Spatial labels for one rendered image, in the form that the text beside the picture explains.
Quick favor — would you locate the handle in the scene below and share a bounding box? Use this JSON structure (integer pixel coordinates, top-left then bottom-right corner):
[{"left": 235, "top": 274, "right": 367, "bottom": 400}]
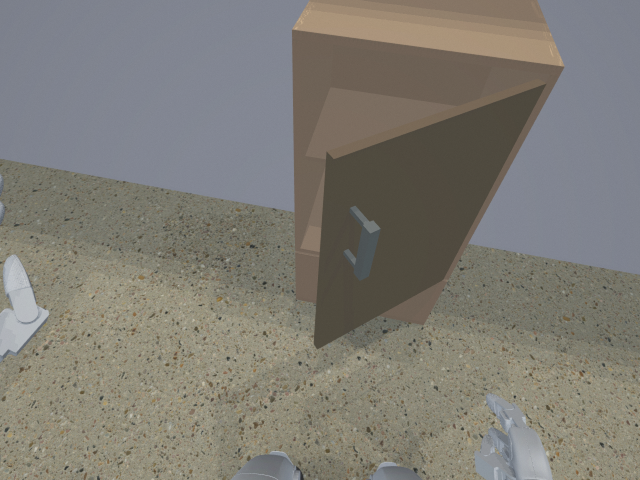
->
[{"left": 343, "top": 206, "right": 381, "bottom": 281}]

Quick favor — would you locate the right robot shin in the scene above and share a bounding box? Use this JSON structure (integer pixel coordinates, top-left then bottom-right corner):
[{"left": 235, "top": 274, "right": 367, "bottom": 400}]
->
[{"left": 377, "top": 462, "right": 397, "bottom": 470}]

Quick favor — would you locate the right robot hand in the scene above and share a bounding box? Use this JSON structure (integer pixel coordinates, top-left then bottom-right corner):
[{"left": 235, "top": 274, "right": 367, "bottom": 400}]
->
[{"left": 474, "top": 393, "right": 553, "bottom": 480}]

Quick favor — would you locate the left robot hand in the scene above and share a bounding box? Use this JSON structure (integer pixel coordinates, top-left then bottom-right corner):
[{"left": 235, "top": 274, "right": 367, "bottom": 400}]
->
[{"left": 0, "top": 174, "right": 49, "bottom": 363}]

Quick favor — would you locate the robot left thigh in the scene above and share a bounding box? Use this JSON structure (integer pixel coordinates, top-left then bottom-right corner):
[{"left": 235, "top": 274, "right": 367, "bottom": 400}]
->
[{"left": 231, "top": 454, "right": 300, "bottom": 480}]

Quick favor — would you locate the cupboard door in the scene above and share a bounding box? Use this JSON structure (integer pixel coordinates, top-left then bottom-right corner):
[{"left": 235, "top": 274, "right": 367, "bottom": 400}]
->
[{"left": 314, "top": 79, "right": 547, "bottom": 350}]

